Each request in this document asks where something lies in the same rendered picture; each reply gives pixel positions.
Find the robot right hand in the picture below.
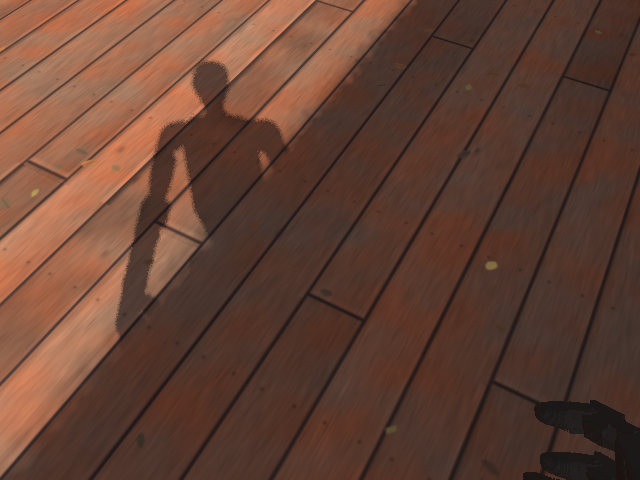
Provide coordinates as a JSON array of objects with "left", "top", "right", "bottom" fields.
[{"left": 523, "top": 400, "right": 640, "bottom": 480}]

